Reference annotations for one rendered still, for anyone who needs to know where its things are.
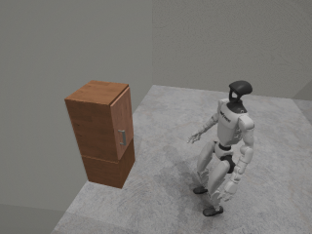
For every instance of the robot right hand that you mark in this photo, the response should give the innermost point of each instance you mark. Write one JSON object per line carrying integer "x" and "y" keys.
{"x": 194, "y": 136}

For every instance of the robot right forearm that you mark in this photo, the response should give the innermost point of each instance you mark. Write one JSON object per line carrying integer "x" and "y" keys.
{"x": 207, "y": 125}

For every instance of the cupboard door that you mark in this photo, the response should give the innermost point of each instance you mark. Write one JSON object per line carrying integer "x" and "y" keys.
{"x": 122, "y": 120}

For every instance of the left robot foot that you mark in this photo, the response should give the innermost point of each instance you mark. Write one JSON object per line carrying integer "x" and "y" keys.
{"x": 212, "y": 211}

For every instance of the handle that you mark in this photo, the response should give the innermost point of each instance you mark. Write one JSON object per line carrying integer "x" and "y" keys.
{"x": 124, "y": 137}

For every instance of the left robot thigh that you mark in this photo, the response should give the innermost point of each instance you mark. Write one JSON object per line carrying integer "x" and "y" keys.
{"x": 218, "y": 175}

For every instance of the robot left hand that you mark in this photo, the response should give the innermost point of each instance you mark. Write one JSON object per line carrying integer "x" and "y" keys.
{"x": 229, "y": 187}

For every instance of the left robot upper arm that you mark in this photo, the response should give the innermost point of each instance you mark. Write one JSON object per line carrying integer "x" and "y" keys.
{"x": 246, "y": 125}

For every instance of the robot left forearm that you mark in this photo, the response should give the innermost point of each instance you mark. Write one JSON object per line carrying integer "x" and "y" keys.
{"x": 240, "y": 167}

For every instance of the right robot upper arm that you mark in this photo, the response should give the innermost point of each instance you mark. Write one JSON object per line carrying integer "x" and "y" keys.
{"x": 220, "y": 103}

